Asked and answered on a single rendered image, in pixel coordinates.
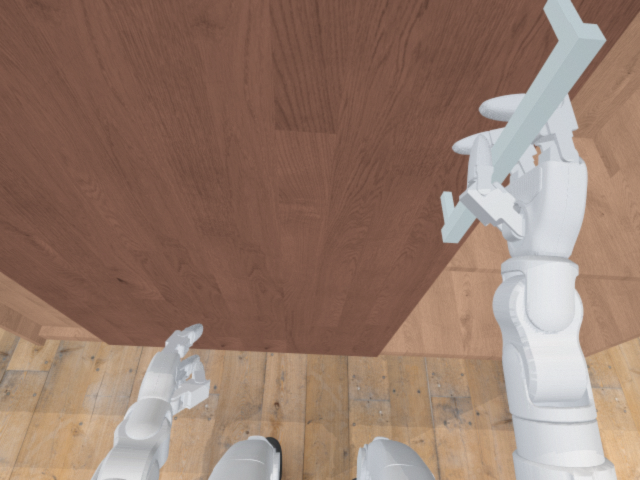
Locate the robot left shin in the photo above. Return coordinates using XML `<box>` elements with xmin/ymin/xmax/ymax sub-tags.
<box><xmin>247</xmin><ymin>436</ymin><xmax>273</xmax><ymax>448</ymax></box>

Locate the right robot forearm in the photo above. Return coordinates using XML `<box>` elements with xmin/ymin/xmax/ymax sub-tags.
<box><xmin>493</xmin><ymin>255</ymin><xmax>617</xmax><ymax>480</ymax></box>

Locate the robot left hand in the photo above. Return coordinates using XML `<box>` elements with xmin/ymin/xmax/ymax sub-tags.
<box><xmin>137</xmin><ymin>324</ymin><xmax>210</xmax><ymax>415</ymax></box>

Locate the handle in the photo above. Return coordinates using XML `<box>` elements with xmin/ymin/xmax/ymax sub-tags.
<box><xmin>440</xmin><ymin>0</ymin><xmax>607</xmax><ymax>243</ymax></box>

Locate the right robot thigh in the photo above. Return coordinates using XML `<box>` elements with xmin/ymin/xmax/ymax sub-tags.
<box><xmin>357</xmin><ymin>439</ymin><xmax>435</xmax><ymax>480</ymax></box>

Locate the left robot forearm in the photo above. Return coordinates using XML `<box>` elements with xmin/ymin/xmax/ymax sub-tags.
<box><xmin>91</xmin><ymin>398</ymin><xmax>173</xmax><ymax>480</ymax></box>

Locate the wardrobe door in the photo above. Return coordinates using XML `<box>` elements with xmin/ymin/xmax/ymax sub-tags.
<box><xmin>0</xmin><ymin>0</ymin><xmax>640</xmax><ymax>357</ymax></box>
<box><xmin>0</xmin><ymin>272</ymin><xmax>83</xmax><ymax>328</ymax></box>

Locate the robot right hand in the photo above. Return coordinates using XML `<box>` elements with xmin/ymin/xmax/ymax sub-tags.
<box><xmin>452</xmin><ymin>93</ymin><xmax>588</xmax><ymax>259</ymax></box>

